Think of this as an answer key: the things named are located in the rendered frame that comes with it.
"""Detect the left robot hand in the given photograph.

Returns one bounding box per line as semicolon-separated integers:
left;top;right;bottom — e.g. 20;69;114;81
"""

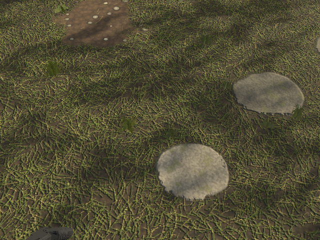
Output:
25;226;73;240

